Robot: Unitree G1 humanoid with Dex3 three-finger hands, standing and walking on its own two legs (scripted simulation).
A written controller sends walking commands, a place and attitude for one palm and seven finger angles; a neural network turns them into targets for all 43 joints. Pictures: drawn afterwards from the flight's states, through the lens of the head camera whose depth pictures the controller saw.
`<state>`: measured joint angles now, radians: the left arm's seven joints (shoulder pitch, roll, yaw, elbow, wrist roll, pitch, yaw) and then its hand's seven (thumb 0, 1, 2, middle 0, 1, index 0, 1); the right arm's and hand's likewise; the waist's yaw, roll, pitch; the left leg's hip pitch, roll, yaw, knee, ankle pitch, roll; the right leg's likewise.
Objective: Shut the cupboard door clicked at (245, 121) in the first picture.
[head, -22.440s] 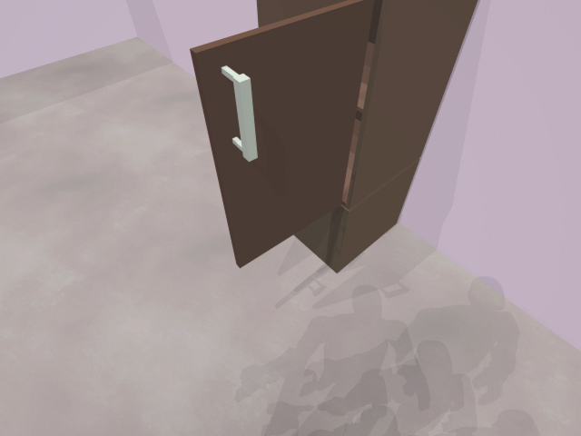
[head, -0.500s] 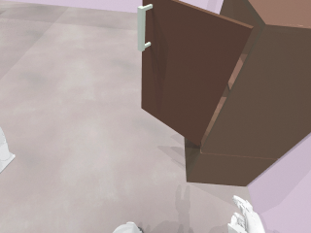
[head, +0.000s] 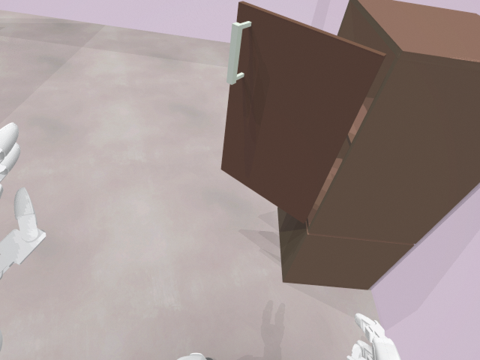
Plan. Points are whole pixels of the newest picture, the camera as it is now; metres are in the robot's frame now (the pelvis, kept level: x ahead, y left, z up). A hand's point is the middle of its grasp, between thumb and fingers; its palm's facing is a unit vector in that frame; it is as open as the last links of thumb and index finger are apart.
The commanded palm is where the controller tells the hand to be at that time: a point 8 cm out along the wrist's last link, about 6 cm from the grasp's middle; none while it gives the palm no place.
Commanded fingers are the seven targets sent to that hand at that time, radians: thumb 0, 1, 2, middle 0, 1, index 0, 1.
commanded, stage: stop stepping back and stand still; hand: left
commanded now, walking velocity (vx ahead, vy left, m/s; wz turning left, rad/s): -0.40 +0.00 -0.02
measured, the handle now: (239, 53) +0.82 +0.08 +0.15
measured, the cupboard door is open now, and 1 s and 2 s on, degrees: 54 54 54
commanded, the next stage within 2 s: let the arm hang, fingers relaxed in 1.16 s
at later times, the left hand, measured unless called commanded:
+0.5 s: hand out of the picture +0.10 +0.33 +0.19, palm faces +0.40 -0.88 -0.25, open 7.4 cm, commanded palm +0.02 +0.36 +0.19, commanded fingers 0.00 0.90 0.90 -0.20 -0.30 -0.20 -0.30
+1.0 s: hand out of the picture +0.03 +0.37 +0.19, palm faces +0.38 -0.86 -0.32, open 7.4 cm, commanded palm -0.04 +0.42 +0.19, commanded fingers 0.00 0.90 0.90 -0.20 -0.30 -0.20 -0.30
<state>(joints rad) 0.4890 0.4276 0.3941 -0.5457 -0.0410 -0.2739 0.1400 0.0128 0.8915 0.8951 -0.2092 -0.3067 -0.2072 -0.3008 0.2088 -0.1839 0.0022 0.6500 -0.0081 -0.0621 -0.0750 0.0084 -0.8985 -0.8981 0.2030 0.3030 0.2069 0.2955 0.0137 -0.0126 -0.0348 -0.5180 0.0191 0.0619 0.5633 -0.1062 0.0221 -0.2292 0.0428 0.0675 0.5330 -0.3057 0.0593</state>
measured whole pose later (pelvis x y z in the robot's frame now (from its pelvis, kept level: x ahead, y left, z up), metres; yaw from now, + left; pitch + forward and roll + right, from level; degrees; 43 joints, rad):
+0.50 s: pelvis -0.16 +0.08 +0.01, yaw -6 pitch -4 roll -4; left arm 0.36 0.42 0.45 -0.45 -0.06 -0.12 0.17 0.01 0.90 0.90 -0.20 -0.31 -0.20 -0.30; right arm 0.23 -0.15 0.03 0.66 0.00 -0.06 -0.05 0.01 -0.90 -0.90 0.20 0.30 0.20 0.30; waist -0.04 -0.06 -0.02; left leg -0.37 0.01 0.01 0.63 -0.22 0.03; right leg -0.41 0.06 -0.01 1.01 -0.44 -0.03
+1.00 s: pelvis -0.20 +0.14 +0.00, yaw -5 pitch -3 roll +0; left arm 0.46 0.40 0.40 -0.54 -0.05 -0.19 0.19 0.02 0.89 0.90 -0.20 -0.31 -0.20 -0.30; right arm 0.24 -0.21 -0.02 0.64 0.00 -0.07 -0.10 0.01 -0.90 -0.90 0.20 0.30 0.20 0.29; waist -0.02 -0.07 0.01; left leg -0.35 0.08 0.08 0.67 -0.27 -0.01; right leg -0.27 -0.02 -0.04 0.81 -0.50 -0.03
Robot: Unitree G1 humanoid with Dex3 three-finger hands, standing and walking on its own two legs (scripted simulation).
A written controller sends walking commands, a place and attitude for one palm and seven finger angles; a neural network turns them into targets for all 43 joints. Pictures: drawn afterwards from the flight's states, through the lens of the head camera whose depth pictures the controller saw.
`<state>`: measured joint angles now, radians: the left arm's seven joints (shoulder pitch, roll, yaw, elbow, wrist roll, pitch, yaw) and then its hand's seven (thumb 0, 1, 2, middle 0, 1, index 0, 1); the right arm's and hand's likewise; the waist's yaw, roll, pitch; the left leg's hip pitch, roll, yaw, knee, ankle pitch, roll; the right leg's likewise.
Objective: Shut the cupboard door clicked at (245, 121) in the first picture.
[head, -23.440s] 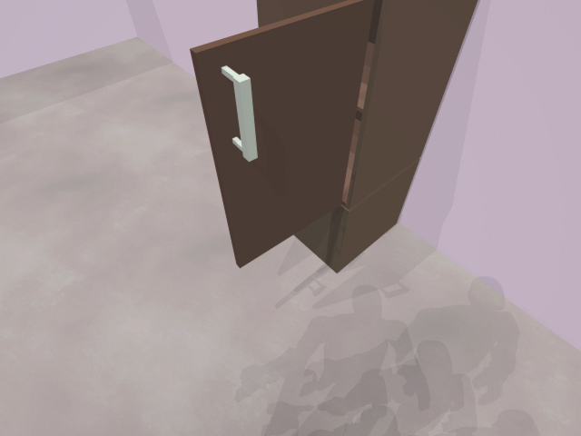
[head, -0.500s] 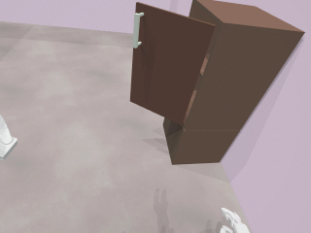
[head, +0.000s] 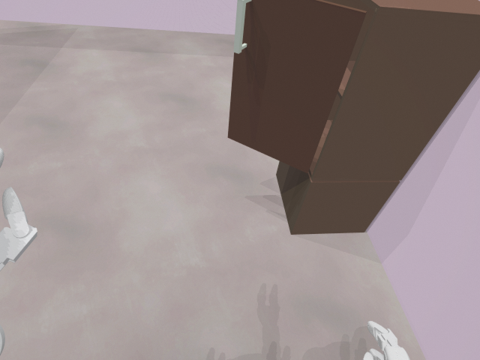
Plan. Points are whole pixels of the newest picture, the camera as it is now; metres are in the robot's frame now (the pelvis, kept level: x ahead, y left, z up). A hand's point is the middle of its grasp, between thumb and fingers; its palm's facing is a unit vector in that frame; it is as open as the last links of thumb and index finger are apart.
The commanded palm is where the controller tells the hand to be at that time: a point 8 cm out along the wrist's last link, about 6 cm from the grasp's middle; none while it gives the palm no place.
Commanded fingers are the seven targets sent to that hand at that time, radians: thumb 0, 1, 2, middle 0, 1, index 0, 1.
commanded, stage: stop stepping back and stand still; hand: left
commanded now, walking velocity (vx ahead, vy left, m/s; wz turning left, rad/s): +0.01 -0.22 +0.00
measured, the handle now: (242, 25) +1.02 +0.04 +0.16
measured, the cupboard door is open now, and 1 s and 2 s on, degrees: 54 54 54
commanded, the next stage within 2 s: let the arm hang, fingers relaxed in 0.16 s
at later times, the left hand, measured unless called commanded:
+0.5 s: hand out of the picture +0.15 +0.17 -0.14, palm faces +0.02 -0.98 -0.19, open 7.4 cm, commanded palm none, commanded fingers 0.00 0.90 0.90 -0.20 -0.30 -0.20 -0.30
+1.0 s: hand out of the picture +0.00 +0.18 -0.15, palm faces +0.07 -0.97 -0.22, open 7.3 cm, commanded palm none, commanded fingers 0.00 0.90 0.90 -0.20 -0.30 -0.20 -0.30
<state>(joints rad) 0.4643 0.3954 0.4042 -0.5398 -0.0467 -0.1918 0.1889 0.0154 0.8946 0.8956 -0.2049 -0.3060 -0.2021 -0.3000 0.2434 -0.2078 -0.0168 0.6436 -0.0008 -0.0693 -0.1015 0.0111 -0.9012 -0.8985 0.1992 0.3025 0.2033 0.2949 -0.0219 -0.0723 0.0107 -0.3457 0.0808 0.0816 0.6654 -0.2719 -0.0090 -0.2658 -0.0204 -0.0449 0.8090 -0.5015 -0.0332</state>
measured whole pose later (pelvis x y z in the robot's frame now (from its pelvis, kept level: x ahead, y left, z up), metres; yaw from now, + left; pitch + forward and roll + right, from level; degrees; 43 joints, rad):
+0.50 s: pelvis +0.04 +0.00 +0.00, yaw +3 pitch +0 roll +1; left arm 0.23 0.17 0.00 0.71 0.02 0.07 0.02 0.01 0.91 0.90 -0.19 -0.30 -0.19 -0.30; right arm 0.18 -0.24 0.01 0.81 -0.03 0.02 0.00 0.01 -0.90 -0.90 0.20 0.30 0.20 0.29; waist -0.05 -0.01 0.04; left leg -0.32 0.03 0.07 0.65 -0.32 0.00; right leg -0.27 -0.04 -0.13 0.67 -0.39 -0.02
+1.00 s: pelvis +0.03 +0.01 +0.03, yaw +2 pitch -3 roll +0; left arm 0.33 0.15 0.01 1.16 0.01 0.00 0.04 0.00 0.92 0.89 -0.20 -0.30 -0.19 -0.30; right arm 0.33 -0.14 0.01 1.13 -0.01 0.03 -0.03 0.00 -0.91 -0.90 0.20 0.30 0.20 0.29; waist -0.01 0.03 0.02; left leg -0.16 0.03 0.10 0.42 -0.21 0.01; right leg -0.11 -0.01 -0.11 0.39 -0.24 -0.02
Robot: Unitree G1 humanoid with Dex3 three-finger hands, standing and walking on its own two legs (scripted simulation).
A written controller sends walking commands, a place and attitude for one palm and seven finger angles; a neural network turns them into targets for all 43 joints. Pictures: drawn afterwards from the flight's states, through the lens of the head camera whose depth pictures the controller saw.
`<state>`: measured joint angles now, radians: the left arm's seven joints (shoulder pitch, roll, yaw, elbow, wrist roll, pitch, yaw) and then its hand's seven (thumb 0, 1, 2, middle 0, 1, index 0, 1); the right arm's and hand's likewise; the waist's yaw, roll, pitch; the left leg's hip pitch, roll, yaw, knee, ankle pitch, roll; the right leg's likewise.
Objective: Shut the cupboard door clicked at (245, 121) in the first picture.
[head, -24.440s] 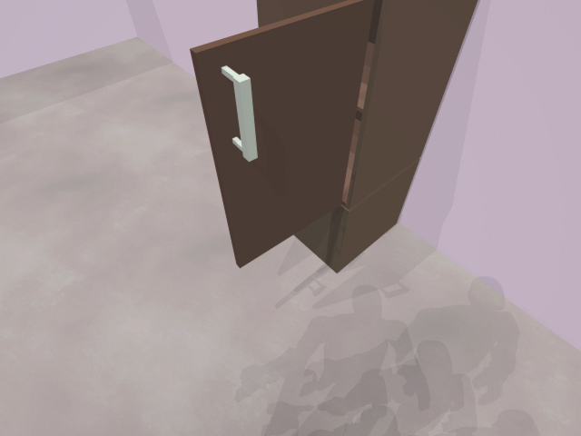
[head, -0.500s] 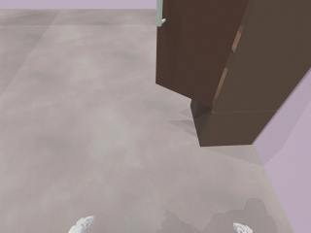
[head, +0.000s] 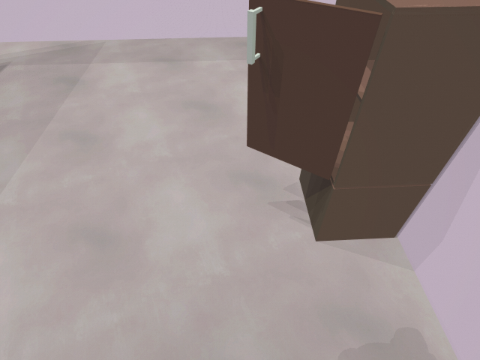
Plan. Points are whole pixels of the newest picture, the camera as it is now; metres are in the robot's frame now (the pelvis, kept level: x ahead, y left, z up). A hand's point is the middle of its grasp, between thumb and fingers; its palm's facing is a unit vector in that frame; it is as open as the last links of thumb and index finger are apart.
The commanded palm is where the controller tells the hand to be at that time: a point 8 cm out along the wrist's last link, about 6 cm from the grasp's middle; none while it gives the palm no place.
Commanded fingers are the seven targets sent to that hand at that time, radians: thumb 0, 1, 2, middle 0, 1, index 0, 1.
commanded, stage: let the arm hang, fingers relaxed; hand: left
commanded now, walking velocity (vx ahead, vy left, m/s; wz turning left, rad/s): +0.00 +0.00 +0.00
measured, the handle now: (254, 36) +0.99 +0.00 +0.13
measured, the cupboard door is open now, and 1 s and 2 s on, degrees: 54 54 54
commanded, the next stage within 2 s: look to check the result in 0.36 s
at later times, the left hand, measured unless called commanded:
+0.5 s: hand out of the picture -0.05 +0.16 -0.18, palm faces +0.04 -0.99 -0.14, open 7.4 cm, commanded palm none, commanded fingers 0.00 0.90 0.90 -0.20 -0.30 -0.20 -0.30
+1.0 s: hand out of the picture -0.02 +0.19 -0.18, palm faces +0.00 -0.99 -0.17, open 7.4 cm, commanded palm none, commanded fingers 0.00 0.90 0.90 -0.20 -0.30 -0.20 -0.30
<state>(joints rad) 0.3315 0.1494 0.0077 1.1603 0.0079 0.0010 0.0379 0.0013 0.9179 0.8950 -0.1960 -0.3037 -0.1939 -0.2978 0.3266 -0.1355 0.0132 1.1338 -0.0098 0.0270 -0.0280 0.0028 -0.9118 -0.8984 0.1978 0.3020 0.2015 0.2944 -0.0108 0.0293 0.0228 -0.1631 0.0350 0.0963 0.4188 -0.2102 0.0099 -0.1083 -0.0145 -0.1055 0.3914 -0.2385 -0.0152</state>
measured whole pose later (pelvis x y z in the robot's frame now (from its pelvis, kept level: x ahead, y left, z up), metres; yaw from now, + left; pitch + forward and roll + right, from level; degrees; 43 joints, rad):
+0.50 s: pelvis -0.01 +0.02 +0.00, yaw -1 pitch -2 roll +0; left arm 0.35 0.09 0.01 1.17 0.01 -0.01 0.05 0.00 0.91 0.89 -0.20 -0.30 -0.20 -0.30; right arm 0.35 -0.09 0.01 1.14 -0.01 0.01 -0.04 0.00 -0.91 -0.90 0.20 0.30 0.20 0.29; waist -0.01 0.00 0.02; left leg -0.20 0.02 0.12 0.44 -0.21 0.04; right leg -0.15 -0.04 -0.08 0.42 -0.23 0.01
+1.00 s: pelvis +0.00 +0.04 +0.00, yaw -2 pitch -2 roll +0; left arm 0.31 0.11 0.01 1.16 0.02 -0.01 0.04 0.00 0.91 0.90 -0.20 -0.30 -0.19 -0.30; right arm 0.32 -0.12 0.00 1.13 -0.01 0.00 -0.03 0.00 -0.91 -0.90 0.20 0.30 0.20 0.29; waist -0.02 0.00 0.03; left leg -0.18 -0.01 0.14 0.41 -0.21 0.06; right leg -0.14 -0.06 -0.06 0.41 -0.23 0.04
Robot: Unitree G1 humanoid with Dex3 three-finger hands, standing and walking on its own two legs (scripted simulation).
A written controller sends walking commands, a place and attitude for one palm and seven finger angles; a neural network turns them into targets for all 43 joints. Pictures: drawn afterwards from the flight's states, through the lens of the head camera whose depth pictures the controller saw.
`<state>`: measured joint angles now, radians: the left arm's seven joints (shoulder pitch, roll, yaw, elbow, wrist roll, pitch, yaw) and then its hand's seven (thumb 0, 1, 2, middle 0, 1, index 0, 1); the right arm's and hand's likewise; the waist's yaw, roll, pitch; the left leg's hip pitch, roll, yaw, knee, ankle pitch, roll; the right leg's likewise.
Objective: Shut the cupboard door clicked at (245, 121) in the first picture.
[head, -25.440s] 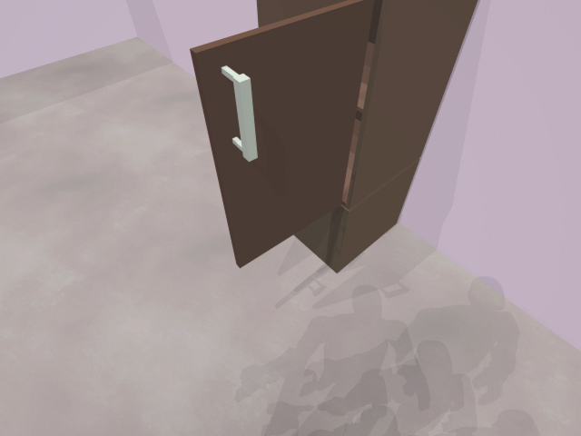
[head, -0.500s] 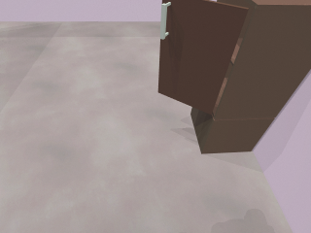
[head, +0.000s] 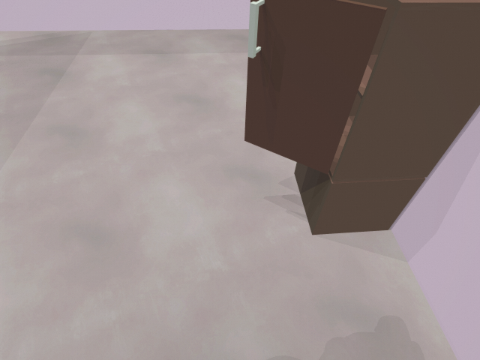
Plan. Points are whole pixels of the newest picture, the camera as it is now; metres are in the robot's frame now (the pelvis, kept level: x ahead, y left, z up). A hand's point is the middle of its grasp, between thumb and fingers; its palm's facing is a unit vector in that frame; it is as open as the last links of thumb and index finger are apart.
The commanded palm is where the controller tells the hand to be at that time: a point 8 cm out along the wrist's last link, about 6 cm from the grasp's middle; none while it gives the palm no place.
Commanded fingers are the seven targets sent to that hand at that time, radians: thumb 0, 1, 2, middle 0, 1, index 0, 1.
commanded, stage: walk to a spot facing it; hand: left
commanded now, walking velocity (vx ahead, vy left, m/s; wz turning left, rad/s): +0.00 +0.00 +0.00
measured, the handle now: (256, 29) +0.99 -0.01 +0.13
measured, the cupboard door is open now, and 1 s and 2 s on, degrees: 54 54 54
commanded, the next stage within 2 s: turn to face it in 1.38 s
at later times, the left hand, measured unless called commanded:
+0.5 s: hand out of the picture -0.01 +0.20 -0.20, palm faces +0.23 -0.95 -0.22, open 7.4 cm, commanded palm none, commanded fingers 0.00 0.90 0.90 -0.20 -0.30 -0.20 -0.30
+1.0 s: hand out of the picture +0.09 +0.24 -0.15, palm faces +0.45 -0.85 -0.26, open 7.4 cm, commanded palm none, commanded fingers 0.00 0.90 0.90 -0.20 -0.30 -0.20 -0.30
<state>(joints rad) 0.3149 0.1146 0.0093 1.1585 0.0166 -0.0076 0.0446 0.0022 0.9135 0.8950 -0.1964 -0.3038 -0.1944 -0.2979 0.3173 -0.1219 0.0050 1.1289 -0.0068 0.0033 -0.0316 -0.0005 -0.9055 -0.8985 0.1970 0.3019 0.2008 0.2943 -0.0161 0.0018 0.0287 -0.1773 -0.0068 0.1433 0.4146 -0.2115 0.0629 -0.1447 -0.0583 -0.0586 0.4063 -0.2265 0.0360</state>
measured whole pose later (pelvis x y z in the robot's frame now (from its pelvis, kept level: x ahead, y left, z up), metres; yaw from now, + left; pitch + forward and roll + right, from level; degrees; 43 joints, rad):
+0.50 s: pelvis -0.01 +0.00 -0.02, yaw +12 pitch +0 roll -2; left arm 0.24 0.19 0.08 1.00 0.03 0.02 0.04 0.00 0.91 0.89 -0.20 -0.30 -0.20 -0.30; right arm 0.27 -0.17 -0.05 1.00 -0.01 0.06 0.01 0.00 -0.90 -0.90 0.20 0.30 0.20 0.29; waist -0.03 -0.01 0.08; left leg -0.40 0.00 0.08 0.75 -0.38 0.01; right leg -0.25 -0.14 -0.24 0.65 -0.37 0.05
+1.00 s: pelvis +0.06 -0.01 -0.01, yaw +30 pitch +3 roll +0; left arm 0.13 0.24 0.06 0.84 0.04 -0.02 -0.01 0.01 0.91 0.89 -0.20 -0.30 -0.20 -0.30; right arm 0.33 -0.22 -0.06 0.94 -0.02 0.02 0.00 0.00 -0.90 -0.90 0.20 0.30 0.20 0.30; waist -0.05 0.01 0.03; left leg -0.34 -0.11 -0.18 0.63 -0.36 0.05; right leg -0.31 0.00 0.02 0.49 -0.27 0.03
